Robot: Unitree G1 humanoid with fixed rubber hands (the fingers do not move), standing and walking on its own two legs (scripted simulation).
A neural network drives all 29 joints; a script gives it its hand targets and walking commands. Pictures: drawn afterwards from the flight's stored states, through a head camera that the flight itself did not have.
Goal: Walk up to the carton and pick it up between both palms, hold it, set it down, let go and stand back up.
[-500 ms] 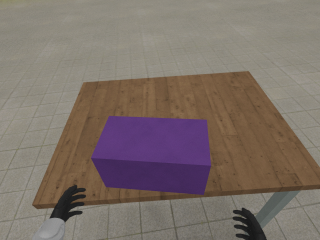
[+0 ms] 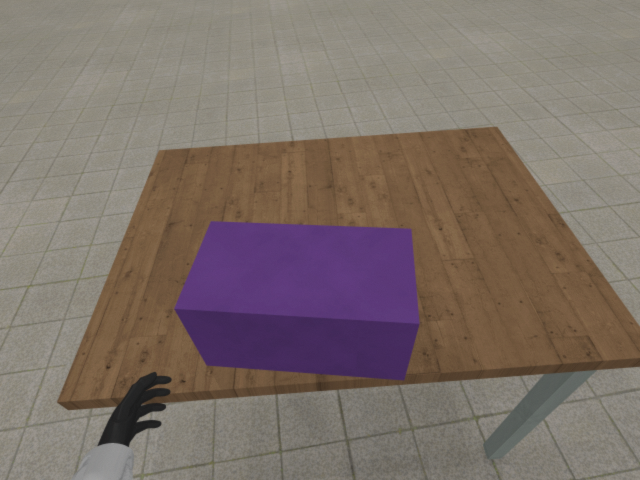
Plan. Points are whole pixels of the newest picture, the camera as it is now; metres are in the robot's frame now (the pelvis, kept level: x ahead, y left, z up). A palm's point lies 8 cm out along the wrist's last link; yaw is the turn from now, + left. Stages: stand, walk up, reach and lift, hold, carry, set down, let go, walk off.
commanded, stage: stand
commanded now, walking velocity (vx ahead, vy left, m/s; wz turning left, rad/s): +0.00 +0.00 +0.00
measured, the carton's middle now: (305, 299) +0.38 +0.05 -0.01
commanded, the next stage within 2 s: none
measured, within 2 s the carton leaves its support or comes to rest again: neither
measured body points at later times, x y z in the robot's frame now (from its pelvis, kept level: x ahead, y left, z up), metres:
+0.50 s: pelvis +0.01 -0.02 +0.00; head +0.02 -0.02 +0.45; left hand +0.03 +0.22 -0.14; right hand +0.06 -0.27 -0.15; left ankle +0.04 +0.14 -0.74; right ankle -0.02 -0.06 -0.74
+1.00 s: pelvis +0.03 -0.03 +0.00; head +0.04 -0.03 +0.45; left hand -0.01 +0.19 -0.16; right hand +0.03 -0.25 -0.17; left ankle +0.04 +0.14 -0.74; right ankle -0.02 -0.06 -0.74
